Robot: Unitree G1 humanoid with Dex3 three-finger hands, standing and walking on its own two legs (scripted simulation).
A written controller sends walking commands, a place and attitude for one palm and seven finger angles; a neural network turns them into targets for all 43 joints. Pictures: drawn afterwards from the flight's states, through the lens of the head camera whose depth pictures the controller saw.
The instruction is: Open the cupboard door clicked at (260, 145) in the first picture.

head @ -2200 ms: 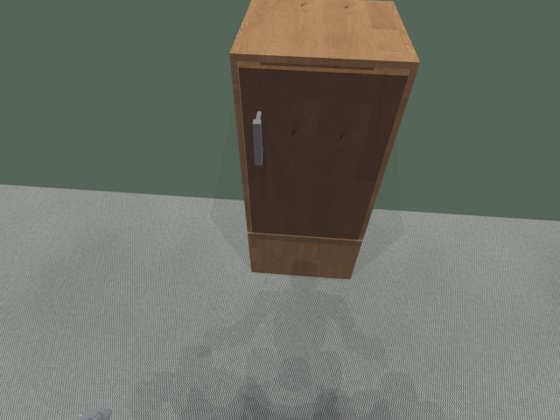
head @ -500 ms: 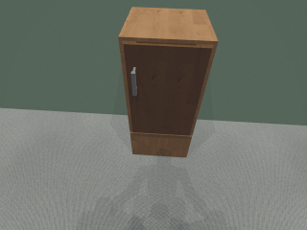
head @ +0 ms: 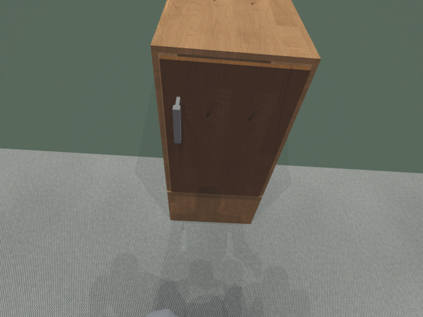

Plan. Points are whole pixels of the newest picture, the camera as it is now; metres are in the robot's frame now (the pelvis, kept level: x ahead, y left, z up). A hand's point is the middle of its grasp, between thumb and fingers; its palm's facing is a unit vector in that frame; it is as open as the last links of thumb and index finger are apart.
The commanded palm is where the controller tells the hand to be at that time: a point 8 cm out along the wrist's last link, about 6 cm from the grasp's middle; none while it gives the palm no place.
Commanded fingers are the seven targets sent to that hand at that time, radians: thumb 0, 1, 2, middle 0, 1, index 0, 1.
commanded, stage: come to a stop and stand still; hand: left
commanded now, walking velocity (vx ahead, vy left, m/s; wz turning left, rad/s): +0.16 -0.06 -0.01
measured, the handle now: (177, 120) +0.61 +0.14 -0.02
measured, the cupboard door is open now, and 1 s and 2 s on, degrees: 0 0 0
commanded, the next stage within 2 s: none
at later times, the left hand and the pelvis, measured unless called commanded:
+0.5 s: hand (132, 311) +0.15 +0.17 -0.15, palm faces +0.00 -0.97 -0.25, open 7.3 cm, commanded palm none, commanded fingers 0.00 0.90 0.90 -0.20 -0.30 -0.20 -0.30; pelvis +0.06 -0.02 +0.01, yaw +0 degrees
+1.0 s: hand out of the picture +0.02 +0.24 -0.14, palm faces +0.03 -0.97 -0.26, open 7.4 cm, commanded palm none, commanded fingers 0.00 0.90 0.90 -0.20 -0.30 -0.20 -0.30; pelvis +0.02 +0.05 +0.02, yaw +0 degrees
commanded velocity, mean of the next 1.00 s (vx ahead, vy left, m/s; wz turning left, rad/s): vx -0.08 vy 0.00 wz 0.00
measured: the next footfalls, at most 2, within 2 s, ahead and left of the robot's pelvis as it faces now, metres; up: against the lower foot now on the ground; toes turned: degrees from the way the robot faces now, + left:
right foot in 0.36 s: +0.13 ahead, -0.10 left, +0.00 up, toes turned +0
left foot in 0.68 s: +0.07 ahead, +0.11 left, +0.00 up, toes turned +4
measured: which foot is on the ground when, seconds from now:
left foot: down 0.00-0.38, up 0.40-0.66, down 0.68-1.00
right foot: up 0.00-0.34, down 0.36-1.00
